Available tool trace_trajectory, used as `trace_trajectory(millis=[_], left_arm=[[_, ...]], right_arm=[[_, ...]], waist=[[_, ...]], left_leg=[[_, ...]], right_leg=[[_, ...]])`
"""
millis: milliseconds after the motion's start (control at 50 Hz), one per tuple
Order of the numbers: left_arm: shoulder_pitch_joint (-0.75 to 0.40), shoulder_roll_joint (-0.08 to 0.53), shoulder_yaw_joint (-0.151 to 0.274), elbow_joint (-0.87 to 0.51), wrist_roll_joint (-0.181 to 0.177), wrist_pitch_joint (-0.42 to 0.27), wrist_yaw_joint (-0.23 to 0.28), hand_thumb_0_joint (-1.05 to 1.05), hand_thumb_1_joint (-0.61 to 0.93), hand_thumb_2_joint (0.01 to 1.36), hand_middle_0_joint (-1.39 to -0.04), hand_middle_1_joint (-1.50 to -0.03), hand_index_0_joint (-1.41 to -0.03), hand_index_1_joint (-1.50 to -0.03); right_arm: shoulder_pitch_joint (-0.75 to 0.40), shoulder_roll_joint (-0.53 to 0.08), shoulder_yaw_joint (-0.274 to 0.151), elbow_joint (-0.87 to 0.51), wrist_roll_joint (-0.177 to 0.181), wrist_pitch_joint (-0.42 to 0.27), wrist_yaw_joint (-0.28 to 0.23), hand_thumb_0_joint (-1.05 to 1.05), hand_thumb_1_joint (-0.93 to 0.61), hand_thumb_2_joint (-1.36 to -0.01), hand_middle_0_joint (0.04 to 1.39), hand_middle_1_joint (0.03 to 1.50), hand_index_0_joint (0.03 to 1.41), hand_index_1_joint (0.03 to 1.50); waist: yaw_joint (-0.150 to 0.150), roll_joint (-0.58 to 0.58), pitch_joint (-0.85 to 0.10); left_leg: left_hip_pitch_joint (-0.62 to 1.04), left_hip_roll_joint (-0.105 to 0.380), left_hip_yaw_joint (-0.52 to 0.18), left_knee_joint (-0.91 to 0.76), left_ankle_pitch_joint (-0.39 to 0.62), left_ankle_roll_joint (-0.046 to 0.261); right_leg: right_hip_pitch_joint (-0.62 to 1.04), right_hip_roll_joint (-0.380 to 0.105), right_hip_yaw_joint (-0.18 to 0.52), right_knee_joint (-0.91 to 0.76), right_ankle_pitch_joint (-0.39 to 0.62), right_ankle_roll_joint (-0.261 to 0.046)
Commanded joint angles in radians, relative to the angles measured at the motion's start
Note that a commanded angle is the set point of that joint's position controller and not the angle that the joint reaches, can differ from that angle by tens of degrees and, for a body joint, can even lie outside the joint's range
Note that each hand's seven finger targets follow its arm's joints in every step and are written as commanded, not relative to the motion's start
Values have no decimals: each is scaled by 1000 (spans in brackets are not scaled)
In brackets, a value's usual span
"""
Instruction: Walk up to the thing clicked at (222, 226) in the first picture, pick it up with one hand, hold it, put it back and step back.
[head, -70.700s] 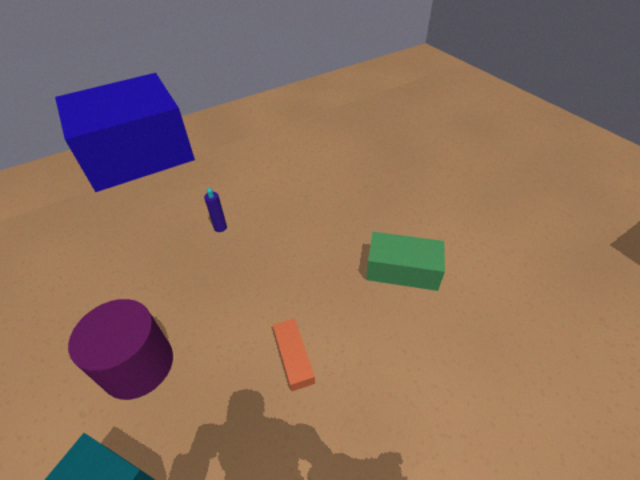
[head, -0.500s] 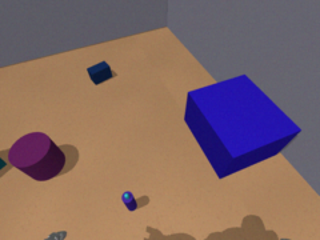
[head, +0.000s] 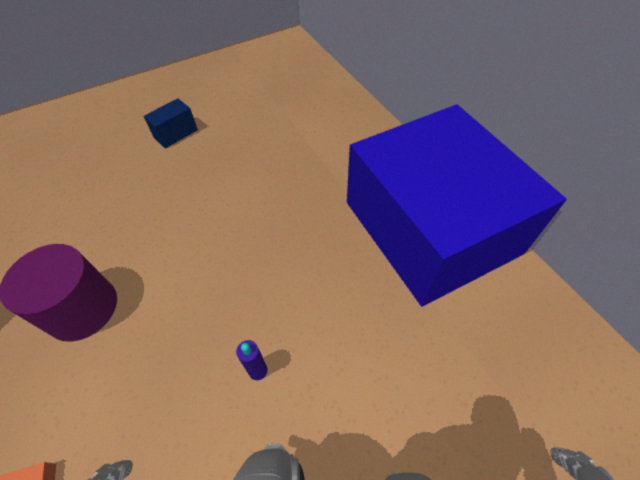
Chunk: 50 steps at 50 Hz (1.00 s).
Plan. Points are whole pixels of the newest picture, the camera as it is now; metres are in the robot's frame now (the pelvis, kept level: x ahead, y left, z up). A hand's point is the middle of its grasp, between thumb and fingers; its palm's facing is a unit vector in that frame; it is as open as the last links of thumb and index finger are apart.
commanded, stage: step back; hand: left
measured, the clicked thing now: (251, 359) +0.46 +0.22 -0.64
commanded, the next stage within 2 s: none
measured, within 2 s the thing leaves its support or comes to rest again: neither
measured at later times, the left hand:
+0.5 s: hand out of the picture -0.03 +0.28 -0.14, palm faces +0.06 -0.93 -0.36, open 7.4 cm
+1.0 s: hand out of the picture -0.22 +0.23 -0.12, palm faces +0.05 -0.90 -0.43, open 7.4 cm
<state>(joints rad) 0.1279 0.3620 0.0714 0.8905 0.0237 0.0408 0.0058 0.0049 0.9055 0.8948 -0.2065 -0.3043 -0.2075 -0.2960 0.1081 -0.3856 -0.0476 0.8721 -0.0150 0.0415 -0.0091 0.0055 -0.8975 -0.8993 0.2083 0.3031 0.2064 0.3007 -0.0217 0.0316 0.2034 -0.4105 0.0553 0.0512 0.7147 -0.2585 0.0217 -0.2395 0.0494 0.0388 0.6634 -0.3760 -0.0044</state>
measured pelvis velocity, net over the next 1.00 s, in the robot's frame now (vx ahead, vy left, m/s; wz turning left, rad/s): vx -0.30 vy -0.04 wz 0.06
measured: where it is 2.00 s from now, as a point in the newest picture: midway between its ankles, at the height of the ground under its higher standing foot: outside the picture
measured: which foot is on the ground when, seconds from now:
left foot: down 0.00-0.00, up 0.02-0.30, down 0.32-0.78, up 0.80-1.00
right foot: down 0.00-0.32, up 0.34-0.72, down 0.74-1.00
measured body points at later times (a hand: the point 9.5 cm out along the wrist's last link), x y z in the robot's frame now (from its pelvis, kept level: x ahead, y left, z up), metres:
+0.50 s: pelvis -0.13 +0.01 +0.02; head -0.08 +0.04 +0.46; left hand -0.03 +0.33 -0.11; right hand -0.03 -0.30 -0.09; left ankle -0.10 +0.11 -0.72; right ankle -0.14 -0.14 -0.62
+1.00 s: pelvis -0.30 -0.04 +0.01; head -0.26 -0.06 +0.46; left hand -0.22 +0.28 -0.09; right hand -0.22 -0.37 -0.12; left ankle -0.32 +0.09 -0.66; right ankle -0.25 -0.15 -0.72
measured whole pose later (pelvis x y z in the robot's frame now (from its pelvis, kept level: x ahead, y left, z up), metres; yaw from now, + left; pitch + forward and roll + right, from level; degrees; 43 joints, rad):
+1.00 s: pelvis -0.30 -0.04 +0.01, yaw +3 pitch -2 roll +2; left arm 0.19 0.36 0.08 0.80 0.04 0.06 0.01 0.01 0.90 0.89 -0.21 -0.31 -0.21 -0.30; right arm 0.24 -0.42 -0.06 0.89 -0.01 0.05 -0.03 0.01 -0.90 -0.90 0.21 0.30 0.20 0.30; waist 0.01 0.01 0.14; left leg -0.41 -0.10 -0.09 1.02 -0.50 -0.03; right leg -0.33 -0.04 -0.02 0.65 -0.28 -0.01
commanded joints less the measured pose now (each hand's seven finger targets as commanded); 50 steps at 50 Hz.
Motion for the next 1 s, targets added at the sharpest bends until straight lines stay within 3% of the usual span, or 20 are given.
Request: trace_trajectory(millis=[0, 60, 140, 200, 260, 280, 300, 320, 340, 400, 520, 600, 700, 720, 740, 760, 800, 840, 920, 980], left_arm=[[5, 365, 94, -132, 22, -34, 8, 0, 900, 900, -200, -300, -200, -300], [-75, 253, 68, -155, 4, -33, 22, 0, 900, 900, -200, -300, -200, -300], [-10, 222, 64, -178, 9, -26, 24, 0, 900, 900, -200, -300, -200, -300], [22, 233, 64, -184, 9, -15, 26, 0, 900, 900, -200, -300, -200, -300], [-20, 250, 57, -200, -8, 1, 16, 0, 900, 900, -200, -300, -200, -300], [5, 221, 44, -202, -9, 8, 12, 0, 900, 900, -200, -300, -200, -300], [42, 181, 37, -205, -13, 11, 9, 0, 900, 900, -200, -300, -200, -300], [-59, 215, 52, -218, -12, 8, 27, 0, 900, 900, -200, -300, -200, -300], [-75, 228, 63, -201, -2, 9, 35, 0, 900, 900, -200, -300, -200, -300], [33, 210, 61, -154, -22, 8, 30, 0, 900, 900, -200, -300, -200, -300], [51, 205, 65, -163, -6, 5, 19, 0, 900, 900, -200, -300, -200, -300], [75, 195, 59, -151, -7, 0, 11, 0, 900, 900, -200, -300, -200, -300], [253, 201, 76, -52, 6, -5, -8, 0, 900, 900, -200, -300, -200, -300], [248, 237, 88, -60, 21, -9, -9, 0, 900, 900, -200, -300, -200, -300], [196, 343, 113, -96, 23, -8, -11, 0, 900, 900, -200, -300, -200, -300], [86, 416, 121, -142, 30, -6, -7, 0, 900, 900, -200, -300, -200, -300], [-54, 302, 86, -186, 16, -20, 5, 0, 900, 900, -200, -300, -200, -300], [-107, 266, 86, -195, 27, -21, 13, 0, 900, 900, -200, -300, -200, -300], [15, 239, 80, -184, 26, -17, 23, 0, 900, 900, -200, -300, -200, -300], [45, 244, 76, -186, 19, -8, 28, 0, 900, 900, -200, -300, -200, -300]], right_arm=[[-31, -208, -63, -78, 7, -9, -23, 0, -900, -900, 200, 300, 200, 300], [66, -197, -51, -37, 26, -12, -21, 0, -900, -900, 200, 300, 200, 300], [91, -198, -39, -39, 22, -21, -29, 0, -900, -900, 200, 300, 200, 300], [81, -186, -42, -56, 7, -29, -24, 0, -900, -900, 200, 300, 200, 300], [173, -168, -51, -20, -6, -40, -15, 0, -900, -900, 200, 300, 200, 300], [155, -202, -65, -28, -17, -45, -15, 0, -900, -900, 200, 300, 200, 300], [128, -288, -85, -45, -36, -47, -13, 0, -900, -900, 200, 300, 200, 300], [112, -374, -97, -66, -26, -44, -4, 0, -900, -900, 200, 300, 200, 300], [95, -353, -98, -66, -24, -50, -9, 0, -900, -900, 200, 300, 200, 300], [-6, -248, -62, -85, -21, -54, -24, 0, -900, -900, 200, 300, 200, 300], [77, -236, -73, -94, -9, -49, -31, 0, -900, -900, 200, 300, 200, 300], [56, -259, -80, -115, -17, -40, -25, 0, -900, -900, 200, 300, 200, 300], [-15, -281, -84, -135, -13, -11, -12, 0, -900, -900, 200, 300, 200, 300], [16, -240, -72, -132, -7, -8, -11, 0, -900, -900, 200, 300, 200, 300], [-49, -177, -57, -162, 6, -15, -17, 0, -900, -900, 200, 300, 200, 300], [-58, -214, -75, -151, -3, -10, -32, 0, -900, -900, 200, 300, 200, 300], [50, -226, -72, -96, 9, -11, -29, 0, -900, -900, 200, 300, 200, 300], [108, -211, -65, -79, 11, -18, -26, 0, -900, -900, 200, 300, 200, 300], [98, -186, -47, -88, 2, -28, -29, 0, -900, -900, 200, 300, 200, 300], [100, -178, -47, -85, -5, -32, -27, 0, -900, -900, 200, 300, 200, 300]], waist=[[62, -282, -169], [-1, -159, -154], [48, -194, -213], [61, -221, -248], [3, -199, -269], [19, -127, -256], [34, 90, -251], [-35, 211, -228], [-34, 154, -211], [56, 82, -194], [-5, 77, -236], [-10, 141, -265], [67, 153, -289], [57, 38, -259], [99, -270, -184], [100, -335, -106], [6, -143, -80], [-17, -183, -119], [65, -228, -183], [81, -231, -216]], left_leg=[[-16, -136, -160, 397, -379, -22], [-57, -184, -208, 477, -248, -21], [-91, -164, -160, 344, -260, -54], [-32, -105, -107, 70, -256, -38], [168, -96, -36, -309, 32, -12], [251, -37, -140, -324, 111, 5], [334, 175, -424, -362, 199, 85], [172, 325, -569, -388, 368, 211], [128, 341, -589, -386, 379, 250], [209, 200, -324, -295, 506, 183], [364, 200, -295, -254, 459, 226], [317, 216, -285, -261, 325, 225], [51, 156, -250, -250, -11, 112], [-66, 84, -225, -152, -139, 55], [-194, -134, -137, 80, -268, -11], [-102, -135, -171, 351, -337, -42], [-90, -169, -245, 480, -209, -37], [-42, -179, -205, 521, -168, -38], [-129, -141, -156, 310, -261, -52], [-54, -104, -98, 89, -278, -41]], right_leg=[[-125, -459, 547, -343, 345, -336], [-60, -283, 248, -251, 515, -219], [124, -267, 207, -193, 551, -229], [186, -284, 206, -142, 576, -214], [104, -239, 153, -41, 493, -152], [-24, -194, 144, -7, 349, -98], [-226, -62, 72, 141, 49, -42], [-221, 38, 66, 331, -272, -11], [-202, 48, 166, 490, -274, -15], [-278, 56, 182, 631, -141, -18], [-294, 38, 144, 483, -129, 44], [-177, -14, 63, 248, -139, 37], [128, -28, -40, -164, 49, -33], [150, -100, 109, -247, -47, -59], [4, -316, 440, -381, -153, -173], [-277, -485, 586, -470, -219, -295], [-254, -341, 322, -352, 35, -215], [-212, -277, 182, -291, 183, -173], [94, -297, 172, -208, 383, -200], [157, -327, 185, -161, 505, -202]])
